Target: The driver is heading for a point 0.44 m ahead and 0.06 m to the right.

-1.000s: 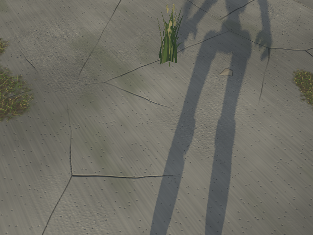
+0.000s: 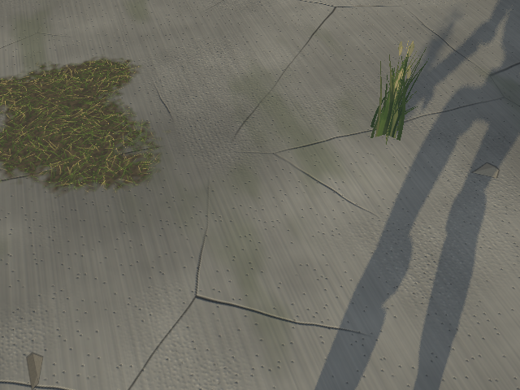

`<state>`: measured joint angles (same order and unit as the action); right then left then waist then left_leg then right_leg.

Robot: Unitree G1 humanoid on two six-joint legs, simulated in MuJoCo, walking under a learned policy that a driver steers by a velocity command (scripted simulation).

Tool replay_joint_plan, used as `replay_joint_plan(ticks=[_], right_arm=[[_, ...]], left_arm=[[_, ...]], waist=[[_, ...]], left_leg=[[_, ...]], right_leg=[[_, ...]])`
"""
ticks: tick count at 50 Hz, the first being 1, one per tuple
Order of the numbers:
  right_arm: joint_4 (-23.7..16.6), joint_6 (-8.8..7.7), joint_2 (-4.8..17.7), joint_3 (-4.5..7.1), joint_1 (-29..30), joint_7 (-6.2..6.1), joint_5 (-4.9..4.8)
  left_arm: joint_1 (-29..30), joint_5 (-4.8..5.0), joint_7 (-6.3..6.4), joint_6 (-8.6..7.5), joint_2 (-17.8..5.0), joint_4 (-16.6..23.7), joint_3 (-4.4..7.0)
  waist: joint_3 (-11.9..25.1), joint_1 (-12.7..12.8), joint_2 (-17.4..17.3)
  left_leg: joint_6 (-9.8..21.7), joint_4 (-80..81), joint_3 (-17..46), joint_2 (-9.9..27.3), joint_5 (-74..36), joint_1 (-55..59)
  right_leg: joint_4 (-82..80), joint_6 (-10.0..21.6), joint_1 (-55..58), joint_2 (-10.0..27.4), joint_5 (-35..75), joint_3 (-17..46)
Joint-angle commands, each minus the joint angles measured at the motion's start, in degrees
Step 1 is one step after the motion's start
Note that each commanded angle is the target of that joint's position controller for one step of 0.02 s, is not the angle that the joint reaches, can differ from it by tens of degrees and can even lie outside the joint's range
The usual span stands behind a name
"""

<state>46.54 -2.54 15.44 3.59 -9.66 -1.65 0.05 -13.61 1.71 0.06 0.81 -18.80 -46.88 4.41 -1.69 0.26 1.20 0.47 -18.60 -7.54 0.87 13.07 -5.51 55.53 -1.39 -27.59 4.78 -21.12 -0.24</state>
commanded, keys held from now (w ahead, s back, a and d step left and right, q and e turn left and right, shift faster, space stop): w+e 0.26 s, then q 0.28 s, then no key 0.46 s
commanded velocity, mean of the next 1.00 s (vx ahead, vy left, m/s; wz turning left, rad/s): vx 0.19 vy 0.00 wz -0.09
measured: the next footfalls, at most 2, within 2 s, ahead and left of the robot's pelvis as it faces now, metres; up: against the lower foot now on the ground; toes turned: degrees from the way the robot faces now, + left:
right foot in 0.18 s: +0.15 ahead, -0.17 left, +0.00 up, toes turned -12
left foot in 0.66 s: +0.43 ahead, -0.04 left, +0.00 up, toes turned -5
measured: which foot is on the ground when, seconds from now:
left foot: down 0.00-0.20, up 0.22-0.64, down 0.66-1.00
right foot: up 0.00-0.16, down 0.18-0.68, up 0.70-0.94, down 0.96-1.00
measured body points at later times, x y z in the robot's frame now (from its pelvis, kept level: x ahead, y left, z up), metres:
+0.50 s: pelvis +0.18 -0.11 +0.00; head +0.21 -0.13 +0.45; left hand +0.32 +0.15 -0.10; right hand +0.29 -0.39 -0.12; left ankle +0.36 +0.02 -0.69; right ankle +0.11 -0.16 -0.74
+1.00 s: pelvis +0.31 -0.13 -0.01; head +0.33 -0.14 +0.43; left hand +0.43 +0.13 -0.14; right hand +0.44 -0.39 -0.13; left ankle +0.39 -0.04 -0.74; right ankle +0.32 -0.28 -0.75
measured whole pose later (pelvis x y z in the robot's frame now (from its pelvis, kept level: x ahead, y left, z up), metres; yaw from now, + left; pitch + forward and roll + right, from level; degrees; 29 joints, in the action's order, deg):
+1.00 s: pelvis +0.31 -0.13 -0.01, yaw -5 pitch +0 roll +1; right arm 46.7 -0.5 13.3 1.4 -6.5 0.1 1.2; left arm -12.5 -1.1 2.0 1.6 -15.0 -48.3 2.2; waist -2.4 0.3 0.1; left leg 2.2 -29.2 -1.8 -2.9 9.8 -19.4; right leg 33.2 -2.5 -16.8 3.7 -15.6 2.5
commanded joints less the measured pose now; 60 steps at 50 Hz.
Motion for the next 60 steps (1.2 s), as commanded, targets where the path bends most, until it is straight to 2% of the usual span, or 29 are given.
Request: replay_joint_plan(ticks=[1,6,8,9,10,11,12,13,15,16,18,22,24,28,32,33,34,35,36,37,38,40,42,47,49,50,51,55,60], right_arm=[[-3.32,-1.72,9.64,2.73,2.55,0.24,0.19],[-2.45,-1.55,12.98,4.03,0.07,2.03,-1.77],[-2.53,-1.18,12.68,3.96,1.29,2.36,-2.47],[-2.57,-1.24,10.97,3.33,0.95,2.54,-2.07],[-3.56,-1.41,7.36,1.97,1.3,2.61,-0.61],[-8.83,-2.47,2.44,0.41,2.91,2.18,0.78],[-8.37,-3.87,7.91,1.29,5.38,2.38,-1.45],[-8.87,-4.78,9.67,1.67,6.05,2.93,-3.1],[-5.57,-4.85,9.68,1.86,2.7,2.45,-0.75],[-4.66,-4.18,9.52,1.97,0.76,2.63,-0.45],[-2.62,-2.72,8.24,1.82,-2.21,3.01,-0.21],[-3.5,-1.73,4.28,0.26,1.58,3.1,-0.42],[-4.76,-1.89,3.34,-0.26,5.25,3.71,-0.46],[-6.54,-2.0,5.48,0.38,6.43,5.07,-0.63],[-5.09,-2.54,7.78,1.72,-2.35,5.19,0.53],[-4.84,-2.83,10.04,2.38,-5.94,4.46,0.84],[-5.06,-2.64,14.16,2.9,-9.55,3.43,1.89],[-4.88,-2.2,8.71,0.87,-8.21,2.73,2.3],[-5.78,-1.76,6.45,0.19,-4.8,2.92,0.64],[-6.16,-1.26,5.95,0.1,-1.05,2.87,-0.01],[-6.11,-0.7,5.25,-0.32,1.71,2.94,-0.22],[-6.06,0.39,6.53,0.1,5.53,2.65,0.58],[-5.74,0.92,7.03,0.52,5.6,2.25,1.28],[-3.88,1.45,4.75,-0.55,5.5,1.34,0.67],[-2.69,1.38,3.38,-1.09,2.53,1.66,1.42],[-2.68,1.48,3.32,-0.94,3.08,1.64,1.34],[-2.5,1.52,3.82,-0.88,4.05,1.46,1.35],[-0.46,1.53,3.95,-0.6,2.76,0.91,0.7],[2.0,1.76,3.67,-0.39,3.26,0.88,0.09]], left_arm=[[4.83,-0.31,-1.32,-1.61,-1.28,5.44,-0.12],[5.68,-0.11,-2.4,-1.14,-2.85,7.86,-0.29],[1.14,-0.35,-2.2,-0.87,-3.69,6.84,0.38],[-5.03,-0.22,-1.73,-0.73,-6.21,5.22,1.91],[-15.27,0.53,-0.87,-0.6,-11.63,2.87,4.36],[-16.53,-0.02,-0.77,-1.79,-19.83,4.21,5.43],[-14.34,-0.38,-1.71,-3.66,-14.34,6.2,3.59],[-11.9,-0.63,-1.89,-4.69,-11.03,6.66,2.48],[-4.04,-1.23,-1.55,-4.75,-5.77,8.19,0.74],[-1.7,-2.05,-1.02,-4.72,-5.61,9.09,0.3],[-0.62,-2.31,-0.2,-4.89,-5.57,9.02,0.18],[0.55,-2.46,1.5,-4.4,-4.83,8.09,-0.16],[-1.25,-2.75,2.07,-4.13,-5.16,6.79,-0.1],[-1.1,-2.23,2.39,-2.97,-6.19,5.05,0.49],[1.27,-1.13,2.74,-1.35,-6.03,4.91,0.57],[0.9,-1.48,2.62,-1.48,-6.07,5.12,0.41],[-1.11,-3.35,2.12,-2.26,-3.62,7.12,-0.59],[-6.04,-2.64,0.99,-2.3,0.0,5.46,-1.64],[-4.02,-0.9,0.23,-2.02,-5.37,4.12,-0.49],[0.03,-0.03,0.22,-1.44,-5.63,5.26,-0.19],[1.5,-0.58,0.61,-0.61,-4.77,5.12,-0.22],[0.3,-1.27,1.57,1.24,-3.35,4.19,-0.27],[-1.92,-1.6,2.1,1.5,-1.53,2.74,-0.85],[-2.62,-2.67,1.96,0.45,-0.95,0.44,-0.9],[0.8,-3.37,2.27,0.02,-5.28,2.08,-0.33],[2.04,-3.06,2.13,-0.4,-5.1,1.19,-0.21],[3.09,-3.09,1.89,-1.13,-2.65,1.41,-0.85],[1.23,-2.53,1.61,-3.4,-2.01,-0.32,-1.21],[-1.2,-2.07,1.77,-3.19,-1.83,-2.3,-1.37]], waist=[[-1.28,-1.68,-5.75],[-1.97,-1.48,-5.85],[-1.31,1.76,-4.37],[1.73,4.69,-2.44],[5.97,9.09,6.28],[8.28,6.12,22.58],[9.89,7.39,10.43],[5.53,5.95,8.93],[1.56,1.89,1.05],[2.26,0.13,4.13],[3.44,-0.91,3.01],[1.61,-0.29,2.43],[1.61,1.87,2.91],[0.9,2.09,2.95],[4.92,-2.9,2.32],[8.46,-4.96,-0.48],[16.39,-3.91,-9.98],[25.38,-0.84,-14.83],[22.25,-2.38,-7.25],[14.38,-1.79,-5.45],[8.75,-0.6,-1.53],[3.94,1.78,-4.92],[5.55,1.27,-8.45],[7.67,1.82,-6.38],[2.92,-1.21,-0.53],[1.1,-2.42,4.2],[0.4,-1.86,4.26],[2.35,-1.33,2.9],[3.96,-0.06,0.24]], left_leg=[[9.78,11.77,8.43,15.45,4.14,1.34],[9.24,8.68,4.92,17.55,7.3,-0.27],[7.04,1.65,1.4,16.63,5.67,-4.13],[5.24,-8.87,-1.92,14.22,-3.08,-7.97],[1.31,-29.28,-6.23,9.69,-5.85,-15.98],[-2.97,-50.76,-0.9,-1.87,21.18,-37.54],[-1.67,-57.18,10.96,-0.94,20.46,-43.58],[0.51,-57.16,11.25,1.81,15.28,-46.93],[1.58,-49.18,10.48,6.37,6.09,-40.38],[0.95,-46.98,10.39,7.4,3.64,-34.91],[-0.79,-44.7,8.28,6.21,0.07,-30.12],[-2.27,-27.72,5.68,3.71,-12.46,-26.03],[-2.15,-20.1,5.08,2.52,-18.36,-24.25],[-0.4,-15.31,6.0,1.14,-15.4,-25.53],[3.62,-8.93,3.61,-3.22,-11.91,-17.42],[5.92,-5.33,7.3,-0.78,-29.3,-7.79],[13.32,-10.81,21.69,11.5,-56.54,10.26],[24.94,-8.57,38.21,22.88,-59.65,18.77],[23.3,-5.49,34.19,20.26,-46.78,11.43],[20.25,-3.84,28.98,17.69,-34.27,6.21],[17.18,-1.01,25.52,15.38,-24.09,-1.42],[13.39,3.16,20.45,10.63,-9.8,-13.48],[13.28,3.57,18.49,9.29,-7.97,-14.59],[8.01,1.71,15.62,6.83,10.03,-16.73],[2.28,-1.33,12.44,1.99,16.77,-17.41],[0.87,-3.27,9.8,0.09,11.26,-11.19],[0.71,-5.61,9.86,0.29,6.91,-7.29],[2.27,-8.12,10.2,0.98,-4.91,-5.91],[1.57,-9.21,10.14,1.15,-13.15,-4.86]], right_leg=[[-6.79,0.0,-5.3,3.13,5.04,0.68],[-15.05,2.43,0.9,1.4,4.2,-3.34],[-19.62,4.71,9.35,-1.51,5.48,-6.79],[-20.64,6.55,19.03,-4.42,4.95,-7.68],[-25.14,10.34,30.98,-1.38,3.46,1.12],[-38.92,21.24,39.43,12.64,-10.47,38.72],[-45.65,22.62,40.55,16.48,-15.77,46.27],[-45.09,21.08,38.08,16.28,-13.21,40.49],[-42.09,15.71,29.34,11.63,10.31,24.64],[-41.96,15.01,25.47,10.9,24.12,19.38],[-41.75,14.0,23.45,8.08,42.92,10.16],[-43.66,10.39,20.73,3.08,47.66,-2.08],[-43.81,9.14,22.31,3.45,46.89,-3.8],[-40.49,10.01,27.86,7.26,48.2,-3.47],[-24.67,9.13,31.1,6.29,61.17,-2.4],[-15.66,6.19,27.37,2.97,54.53,-3.84],[2.06,2.61,13.14,-3.22,25.1,-4.28],[15.09,-0.92,3.64,-9.44,-17.94,4.39],[16.78,-0.89,3.81,-6.04,-17.31,10.11],[16.46,-0.9,-0.1,-4.15,-16.42,8.29],[11.06,-0.91,-0.54,-2.42,-15.0,6.64],[-1.3,-1.95,6.6,-1.7,-11.09,3.74],[-8.21,-2.65,11.1,-2.0,-7.8,2.24],[-25.33,-0.6,21.1,-2.7,10.49,0.03],[-31.25,2.32,16.23,2.9,6.92,6.95],[-32.77,3.44,7.62,1.89,-4.51,6.89],[-34.37,2.74,4.58,1.06,-7.0,6.36],[-32.15,0.95,9.42,0.18,7.52,5.0],[-30.08,1.88,13.79,-0.62,16.77,3.85]])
